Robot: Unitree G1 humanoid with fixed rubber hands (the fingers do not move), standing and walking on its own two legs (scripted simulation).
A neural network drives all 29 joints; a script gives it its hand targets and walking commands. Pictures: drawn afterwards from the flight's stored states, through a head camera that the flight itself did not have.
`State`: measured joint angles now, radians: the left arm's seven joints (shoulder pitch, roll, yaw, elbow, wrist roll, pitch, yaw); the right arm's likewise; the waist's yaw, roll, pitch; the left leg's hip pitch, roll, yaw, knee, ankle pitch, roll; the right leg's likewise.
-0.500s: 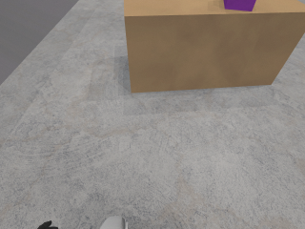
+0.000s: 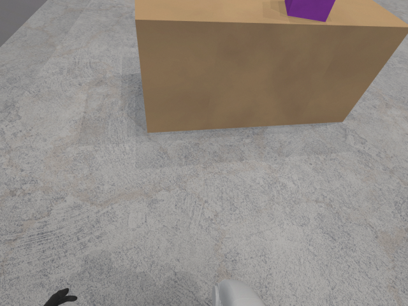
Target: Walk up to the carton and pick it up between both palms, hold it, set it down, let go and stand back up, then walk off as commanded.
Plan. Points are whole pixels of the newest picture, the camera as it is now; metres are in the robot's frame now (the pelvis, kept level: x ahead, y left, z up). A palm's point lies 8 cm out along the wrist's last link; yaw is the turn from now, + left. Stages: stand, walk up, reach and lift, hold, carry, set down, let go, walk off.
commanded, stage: walk up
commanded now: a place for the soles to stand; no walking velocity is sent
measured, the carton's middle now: out of the picture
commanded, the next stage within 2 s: none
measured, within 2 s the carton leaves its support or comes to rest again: neither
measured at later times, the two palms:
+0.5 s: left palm (128, 227) +0.29 +0.16 -0.07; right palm out of the picture +0.20 -0.47 -0.08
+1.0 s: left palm (180, 175) +0.46 +0.06 -0.12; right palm out of the picture +0.26 -0.57 -0.10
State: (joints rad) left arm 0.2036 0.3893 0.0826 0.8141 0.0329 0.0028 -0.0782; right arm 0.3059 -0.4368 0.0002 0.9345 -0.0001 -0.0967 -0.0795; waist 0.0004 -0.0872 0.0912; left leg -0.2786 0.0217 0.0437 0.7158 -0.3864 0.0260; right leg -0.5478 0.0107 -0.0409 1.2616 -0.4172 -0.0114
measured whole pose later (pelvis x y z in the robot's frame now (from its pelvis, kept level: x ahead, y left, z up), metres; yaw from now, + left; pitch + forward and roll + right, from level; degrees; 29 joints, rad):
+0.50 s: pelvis +0.17 -0.14 +0.02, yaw -2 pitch -6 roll +4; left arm 0.20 0.39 0.08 0.79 0.03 0.01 -0.08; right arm 0.29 -0.44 0.00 0.95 0.00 -0.07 -0.08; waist 0.00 -0.07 0.13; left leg -0.39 0.01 0.02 1.14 -0.35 -0.03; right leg -0.23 0.01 -0.11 0.56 -0.25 -0.03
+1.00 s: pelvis +0.29 -0.23 -0.02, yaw -6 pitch -1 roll +4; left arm 0.15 0.40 0.08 0.73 0.03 0.04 -0.08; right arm 0.36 -0.44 0.00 0.94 0.00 -0.11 -0.11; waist 0.00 -0.11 0.11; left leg -0.28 0.07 0.04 0.78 -0.48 -0.03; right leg -0.57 -0.08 -0.01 1.02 -0.52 -0.01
